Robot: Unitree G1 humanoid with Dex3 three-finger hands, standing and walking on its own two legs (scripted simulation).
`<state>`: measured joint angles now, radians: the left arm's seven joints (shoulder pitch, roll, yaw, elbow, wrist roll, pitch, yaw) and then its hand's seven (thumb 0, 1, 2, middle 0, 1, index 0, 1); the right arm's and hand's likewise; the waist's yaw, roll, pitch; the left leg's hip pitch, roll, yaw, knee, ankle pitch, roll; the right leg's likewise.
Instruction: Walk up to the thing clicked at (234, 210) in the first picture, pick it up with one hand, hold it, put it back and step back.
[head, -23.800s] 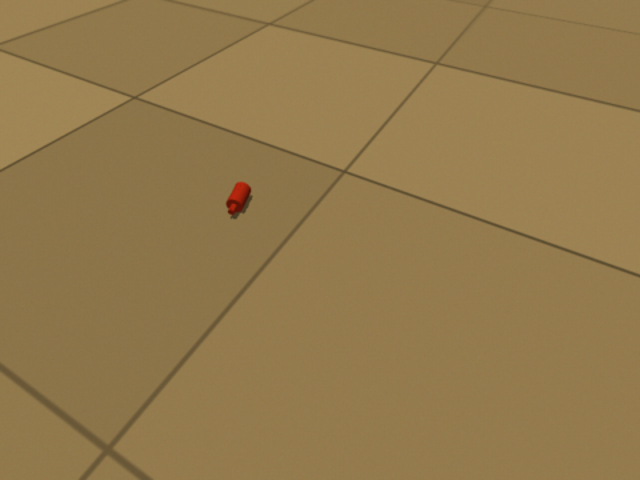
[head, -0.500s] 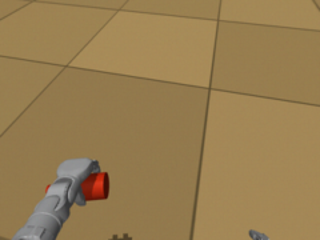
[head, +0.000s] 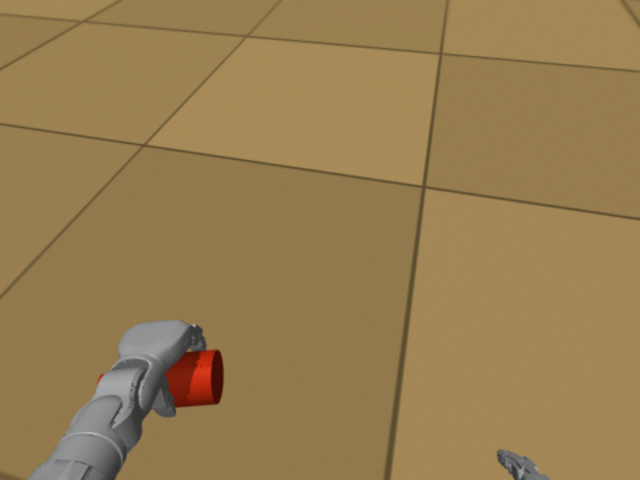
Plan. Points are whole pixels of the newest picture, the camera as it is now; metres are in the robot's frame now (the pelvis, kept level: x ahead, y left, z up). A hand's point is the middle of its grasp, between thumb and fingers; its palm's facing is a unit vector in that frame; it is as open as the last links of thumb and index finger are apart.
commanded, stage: hold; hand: left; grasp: from above
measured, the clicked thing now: (160, 380) +0.30 +0.25 -0.09
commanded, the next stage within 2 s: crouch in 1.00 s
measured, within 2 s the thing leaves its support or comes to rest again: neither
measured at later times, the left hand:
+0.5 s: hand (159, 381) +0.27 +0.22 -0.04, palm faces -0.47 -0.05 -0.88, open 10.1 cm
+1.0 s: hand (159, 383) +0.27 +0.22 -0.04, palm faces -0.47 -0.04 -0.88, open 10.1 cm
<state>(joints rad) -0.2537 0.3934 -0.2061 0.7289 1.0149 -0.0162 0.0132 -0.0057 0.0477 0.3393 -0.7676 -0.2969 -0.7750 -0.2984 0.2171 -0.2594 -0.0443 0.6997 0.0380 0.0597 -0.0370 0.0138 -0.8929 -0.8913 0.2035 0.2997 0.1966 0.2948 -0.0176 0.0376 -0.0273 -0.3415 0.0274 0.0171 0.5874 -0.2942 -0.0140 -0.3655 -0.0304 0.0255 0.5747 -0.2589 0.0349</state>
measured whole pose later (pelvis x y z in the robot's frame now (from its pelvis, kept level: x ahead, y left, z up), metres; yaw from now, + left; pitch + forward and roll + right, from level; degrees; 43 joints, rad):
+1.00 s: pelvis -0.02 +0.00 +0.01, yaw +0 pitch -1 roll +0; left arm -0.25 0.40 -0.22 0.68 1.00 -0.03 -0.03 -0.01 0.05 0.34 -0.75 -0.34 -0.76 -0.34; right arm 0.18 -0.25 -0.02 0.71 0.04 0.06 -0.06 0.02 -0.90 -0.90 0.20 0.30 0.20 0.29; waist 0.00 0.04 0.00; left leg -0.26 0.02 0.02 0.51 -0.23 -0.02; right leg -0.29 -0.03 0.02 0.51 -0.21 0.03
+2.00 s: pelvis -0.06 +0.01 -0.21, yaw +0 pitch +33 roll -3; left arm -0.73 0.50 0.00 1.26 1.20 -0.09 0.35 -0.01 0.02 0.41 -0.68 -0.47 -0.69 -0.46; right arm 0.26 -0.24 -0.05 0.75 -0.07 -0.01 -0.01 0.01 -0.90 -0.89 0.20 0.30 0.20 0.29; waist -0.18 0.04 -0.19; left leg -1.62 0.02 -0.05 1.67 -0.62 -0.01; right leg -1.61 -0.02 0.01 1.61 -0.57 0.05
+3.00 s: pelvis -0.07 +0.01 -0.39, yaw -4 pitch +37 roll -8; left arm -1.01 0.78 0.13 1.45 1.32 -0.23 0.34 -0.01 -0.01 0.42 -0.72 -0.43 -0.73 -0.42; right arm 0.21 -0.27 0.05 0.72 -0.14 -0.04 0.13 0.01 -0.91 -0.90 0.21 0.30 0.20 0.30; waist -0.28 0.00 -0.05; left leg -2.24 -0.02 -0.14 2.29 -0.71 -0.02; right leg -2.19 -0.02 -0.02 2.19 -0.65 0.07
